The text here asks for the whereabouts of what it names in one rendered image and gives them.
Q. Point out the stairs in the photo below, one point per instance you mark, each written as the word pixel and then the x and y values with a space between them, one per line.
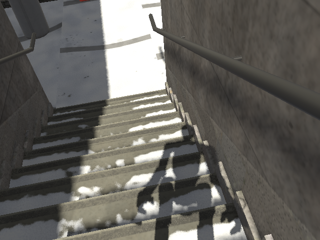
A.
pixel 123 168

